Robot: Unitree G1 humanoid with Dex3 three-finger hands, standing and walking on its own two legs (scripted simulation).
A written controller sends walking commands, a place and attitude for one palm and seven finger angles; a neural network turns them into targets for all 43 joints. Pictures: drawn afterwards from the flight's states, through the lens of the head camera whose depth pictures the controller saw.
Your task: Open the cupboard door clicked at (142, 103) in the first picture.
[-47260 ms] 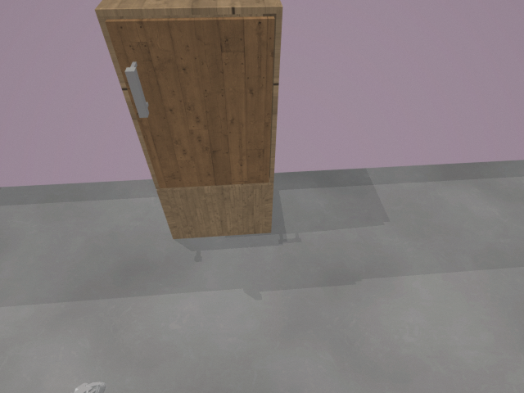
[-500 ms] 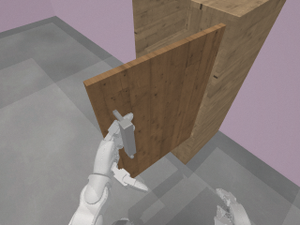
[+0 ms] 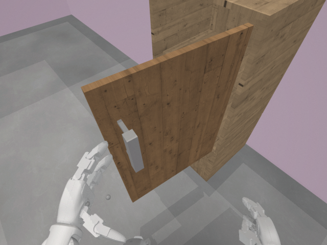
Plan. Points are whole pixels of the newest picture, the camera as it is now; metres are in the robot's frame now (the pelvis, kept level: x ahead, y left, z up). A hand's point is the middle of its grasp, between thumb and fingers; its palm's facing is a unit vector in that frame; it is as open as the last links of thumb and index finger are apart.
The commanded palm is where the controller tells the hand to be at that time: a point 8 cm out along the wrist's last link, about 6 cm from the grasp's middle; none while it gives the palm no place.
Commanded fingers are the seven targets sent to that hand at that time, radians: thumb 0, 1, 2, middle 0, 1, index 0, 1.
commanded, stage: slide the hand sideways off the handle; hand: left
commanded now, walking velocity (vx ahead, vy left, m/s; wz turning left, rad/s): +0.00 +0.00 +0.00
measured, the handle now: (129, 146) +0.33 +0.10 +0.08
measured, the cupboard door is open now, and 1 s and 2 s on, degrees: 83 83 83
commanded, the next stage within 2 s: draw the hand back to the body in 0.18 s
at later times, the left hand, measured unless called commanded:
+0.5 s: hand (83, 201) +0.19 +0.17 +0.10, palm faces -0.07 -1.00 -0.05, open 16.3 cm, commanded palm +0.17 +0.23 +0.11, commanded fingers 0.00 -0.50 0.30 -0.15 -0.30 -0.15 -0.30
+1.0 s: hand (37, 192) +0.19 +0.23 +0.14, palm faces +0.23 -0.92 -0.31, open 14.8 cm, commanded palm +0.15 +0.28 +0.17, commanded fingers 0.00 0.09 0.56 -0.17 -0.30 -0.17 -0.30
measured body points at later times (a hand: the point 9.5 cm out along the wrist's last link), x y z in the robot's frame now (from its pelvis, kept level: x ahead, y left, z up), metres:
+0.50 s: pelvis -0.01 +0.01 +0.00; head +0.01 +0.00 +0.45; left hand +0.19 +0.22 +0.10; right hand +0.17 -0.21 -0.07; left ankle +0.02 +0.13 -0.68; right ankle -0.02 -0.10 -0.68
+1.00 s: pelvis +0.00 +0.03 +0.04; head -0.01 +0.02 +0.49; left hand +0.17 +0.28 +0.16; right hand +0.19 -0.19 -0.03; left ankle +0.02 +0.13 -0.68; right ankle -0.02 -0.10 -0.68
